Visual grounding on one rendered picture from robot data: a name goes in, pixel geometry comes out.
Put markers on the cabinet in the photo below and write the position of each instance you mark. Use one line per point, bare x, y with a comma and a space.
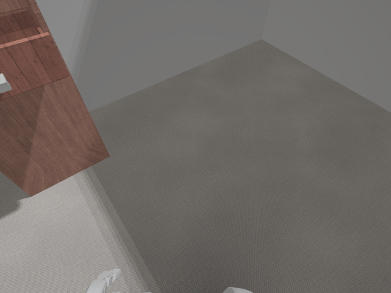
46, 134

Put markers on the left robot hand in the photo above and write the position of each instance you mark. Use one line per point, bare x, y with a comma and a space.
104, 280

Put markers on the handle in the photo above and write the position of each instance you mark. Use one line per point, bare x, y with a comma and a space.
4, 85

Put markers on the drawer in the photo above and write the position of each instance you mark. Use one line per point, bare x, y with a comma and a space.
28, 57

